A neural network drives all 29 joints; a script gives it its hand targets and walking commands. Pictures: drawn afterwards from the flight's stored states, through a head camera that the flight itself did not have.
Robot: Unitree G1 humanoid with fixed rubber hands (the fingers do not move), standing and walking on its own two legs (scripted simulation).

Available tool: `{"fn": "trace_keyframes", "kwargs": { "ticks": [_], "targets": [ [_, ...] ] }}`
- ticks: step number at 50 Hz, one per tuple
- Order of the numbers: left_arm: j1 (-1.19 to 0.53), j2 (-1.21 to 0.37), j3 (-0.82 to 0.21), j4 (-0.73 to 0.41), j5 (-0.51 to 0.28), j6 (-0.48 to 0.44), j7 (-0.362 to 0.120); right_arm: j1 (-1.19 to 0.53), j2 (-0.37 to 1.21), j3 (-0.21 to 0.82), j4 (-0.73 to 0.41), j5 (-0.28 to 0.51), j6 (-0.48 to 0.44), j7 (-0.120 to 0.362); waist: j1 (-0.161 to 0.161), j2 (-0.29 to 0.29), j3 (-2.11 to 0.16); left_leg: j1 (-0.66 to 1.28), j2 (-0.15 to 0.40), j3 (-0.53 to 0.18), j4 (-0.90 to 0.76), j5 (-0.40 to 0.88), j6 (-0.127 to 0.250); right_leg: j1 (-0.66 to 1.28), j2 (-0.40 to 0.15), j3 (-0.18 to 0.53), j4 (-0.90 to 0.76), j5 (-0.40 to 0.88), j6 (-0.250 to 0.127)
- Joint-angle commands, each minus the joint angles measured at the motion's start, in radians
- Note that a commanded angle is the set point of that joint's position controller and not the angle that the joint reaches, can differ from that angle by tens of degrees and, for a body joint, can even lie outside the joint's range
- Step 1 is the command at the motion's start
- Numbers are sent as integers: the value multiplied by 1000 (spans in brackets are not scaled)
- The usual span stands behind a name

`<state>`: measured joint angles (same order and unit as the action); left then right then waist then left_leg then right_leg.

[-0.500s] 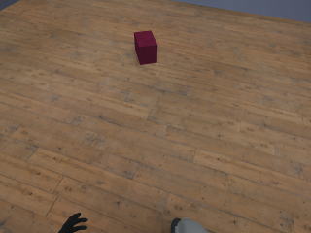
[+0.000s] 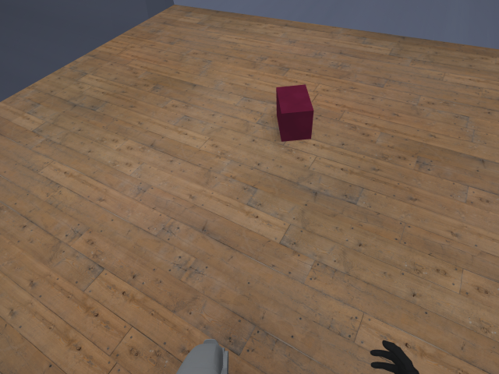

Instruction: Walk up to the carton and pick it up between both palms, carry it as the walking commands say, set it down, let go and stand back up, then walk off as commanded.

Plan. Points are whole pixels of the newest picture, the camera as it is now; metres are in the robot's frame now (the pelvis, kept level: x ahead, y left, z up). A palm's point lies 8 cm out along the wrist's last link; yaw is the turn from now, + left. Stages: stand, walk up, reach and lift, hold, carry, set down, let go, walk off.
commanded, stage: walk up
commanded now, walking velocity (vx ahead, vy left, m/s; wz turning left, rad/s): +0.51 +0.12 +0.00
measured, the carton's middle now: (293, 112) +1.69 -0.02 -0.68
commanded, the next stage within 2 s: none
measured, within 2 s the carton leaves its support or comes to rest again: neither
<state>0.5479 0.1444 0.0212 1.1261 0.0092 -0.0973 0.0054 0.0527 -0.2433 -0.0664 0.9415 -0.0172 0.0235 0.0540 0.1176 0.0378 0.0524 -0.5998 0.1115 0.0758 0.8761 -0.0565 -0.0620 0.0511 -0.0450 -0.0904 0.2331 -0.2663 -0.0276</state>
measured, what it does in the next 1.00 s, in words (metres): walks ahead: left foot, then right foot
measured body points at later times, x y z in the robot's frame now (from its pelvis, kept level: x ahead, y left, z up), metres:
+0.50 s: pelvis +0.25 +0.04 +0.00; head +0.27 +0.07 +0.45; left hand +0.36 +0.28 -0.16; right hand +0.18 -0.22 -0.13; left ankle +0.20 +0.16 -0.75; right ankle +0.36 -0.14 -0.68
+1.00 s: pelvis +0.49 -0.04 +0.00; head +0.50 -0.06 +0.45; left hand +0.40 +0.19 -0.13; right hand +0.62 -0.28 -0.15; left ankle +0.59 +0.14 -0.66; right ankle +0.45 -0.14 -0.75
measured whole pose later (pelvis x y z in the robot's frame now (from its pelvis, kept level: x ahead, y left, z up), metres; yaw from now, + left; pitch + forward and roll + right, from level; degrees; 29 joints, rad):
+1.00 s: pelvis +0.49 -0.04 +0.00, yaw -1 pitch -1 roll +3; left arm 0.46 0.16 0.03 1.11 0.01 -0.09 -0.01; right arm 0.10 -0.24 -0.07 0.97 -0.02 0.01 0.04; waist 0.08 0.02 0.05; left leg -0.61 0.14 0.07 0.97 -0.10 -0.04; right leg -0.06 -0.07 -0.12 0.31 -0.22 -0.01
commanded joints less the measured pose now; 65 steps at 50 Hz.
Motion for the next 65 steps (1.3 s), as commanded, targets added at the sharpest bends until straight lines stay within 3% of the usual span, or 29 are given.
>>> {"fn": "trace_keyframes", "kwargs": {
  "ticks": [1,6,8,9,10,13,15,21,23,27,31,32,33,34,35,38,39,40,44,48,52,56,58,60,61,62,63,64,65],
  "targets": [
    [54,148,28,-2,6,-5,10,-144,-8,20,-75,3,-32,-4,-13,-214,107,-79,-27,31,-154,-4,1,54,-228,109,-53,559,-39],
    [57,143,12,29,-5,10,18,-67,-13,23,-68,-15,-66,-20,-71,-226,-23,266,-89,118,-355,-167,58,9,-186,20,147,752,-61],
    [36,148,13,12,-13,12,18,209,-95,-17,26,-26,-90,-39,-182,-112,-192,670,-50,76,-396,-112,111,-180,-143,3,483,662,-41],
    [-19,143,13,-43,-18,6,14,400,-217,-48,59,-40,-102,-54,-256,132,-308,902,228,-257,-406,38,197,-459,-56,-23,805,145,7],
    [-35,97,18,-88,-19,8,10,520,-317,-65,80,-42,-103,-64,-271,253,-351,1020,437,-612,-520,176,281,-675,40,49,1047,-322,24],
    [-113,118,31,-59,-11,31,2,326,-141,-18,81,-6,-90,-72,-176,-70,-78,600,369,-396,-588,162,203,-642,-69,137,1070,-110,25],
    [-67,33,25,-67,0,59,-9,218,-46,5,71,-1,-99,-74,-109,20,33,369,250,-223,-654,39,163,-548,-109,135,984,0,44],
    [-289,85,36,-137,8,95,-74,324,-86,-3,105,-1,-117,-60,-124,187,80,368,156,-3,-722,43,111,-604,-72,7,690,203,83],
    [-395,89,32,-179,6,90,-83,353,-98,-4,106,-4,-119,-65,-153,153,63,435,179,-2,-683,157,110,-596,-70,9,553,230,79],
    [-516,115,22,-205,2,85,-92,392,-121,-9,117,-1,-112,-65,-179,185,88,405,198,-21,-718,-6,108,-486,-46,-31,346,217,67],
    [-416,147,34,-175,13,57,-67,404,-151,-15,115,-4,-99,-61,-130,127,-46,519,155,53,-497,134,89,-312,-3,-91,218,129,59],
    [-266,192,49,-109,17,43,-46,391,-129,-11,130,2,-93,-56,-54,34,-141,433,90,95,-297,47,80,-76,-3,-105,188,115,51],
    [-94,273,79,-59,27,31,-28,402,-85,3,122,-2,-97,-53,25,-172,-192,208,40,85,-68,-153,62,161,-97,6,189,14,13],
    [39,361,106,-48,48,22,-14,379,-30,21,65,4,-103,-53,57,-439,-265,-18,-54,58,262,-538,50,263,-348,430,57,-82,-48],
    [22,353,94,-41,29,26,-6,364,-24,17,54,9,-101,-61,38,-355,-251,-113,3,-42,383,-509,62,285,-427,528,13,-58,-134],
    [-163,250,64,-101,20,0,-13,311,-39,9,85,2,-88,-52,-60,-54,-71,-42,82,-99,418,-300,60,-65,-405,428,0,181,-110],
    [-202,202,53,-105,12,-9,-11,289,-22,3,82,-7,-78,-45,-76,-32,-54,-12,84,-101,367,-257,53,-125,-359,349,-13,252,-103],
    [-245,162,42,-92,9,-13,-13,294,3,2,82,-3,-63,-37,-104,-119,-8,24,87,-87,334,-230,49,-211,-318,247,-36,236,-75],
    [-181,148,29,-79,6,-19,-16,224,15,-5,38,-11,-14,-17,-101,-172,38,-10,60,-45,240,-87,32,-199,-272,140,-71,280,-63],
    [-96,148,26,-65,2,-15,-5,64,-5,2,-13,-1,-11,-1,-81,-230,89,-27,25,7,28,13,13,-200,-239,110,-106,226,-44],
    [-14,167,28,-30,2,-12,7,-76,-5,8,-39,4,-22,1,-34,-175,98,-38,12,20,-128,21,6,-82,-275,127,-110,251,-58],
    [0,174,34,-25,-1,7,12,-122,3,29,-60,-4,-55,-7,-36,-261,82,87,-13,54,-320,-98,25,-55,-227,63,-77,155,-66],
    [11,178,27,-5,-3,9,13,-46,-25,19,-49,-8,-64,-18,-74,-226,54,187,-37,73,-349,-125,37,-53,-230,63,21,344,-69],
    [-2,149,17,-15,-4,14,7,179,-71,-3,31,-19,-85,-34,-162,-56,-123,520,-61,85,-409,-127,74,-157,-157,-6,364,434,-48],
    [-29,145,16,-40,-6,14,5,352,-164,-37,64,-31,-101,-50,-241,92,-232,705,135,-142,-434,-226,116,-344,-94,-43,608,180,-12],
    [-29,75,6,-79,-1,14,0,452,-295,-63,76,-42,-94,-55,-256,351,-234,838,374,-526,-569,-312,187,-634,25,-21,901,-280,23],
    [-36,145,33,-81,-2,27,4,481,-316,-64,95,-15,-80,-67,-256,232,-264,843,467,-699,-671,-233,231,-666,-10,86,1024,-302,29],
    [-85,159,35,-72,-1,32,-4,396,-253,-45,78,-15,-76,-69,-213,55,-194,730,419,-606,-642,-102,178,-657,-56,136,1017,-168,30],
    [-59,131,29,-45,-3,40,-11,302,-179,-24,64,-6,-85,-64,-157,18,-112,571,355,-445,-622,32,128,-584,-82,150,988,-82,32]
  ]
}}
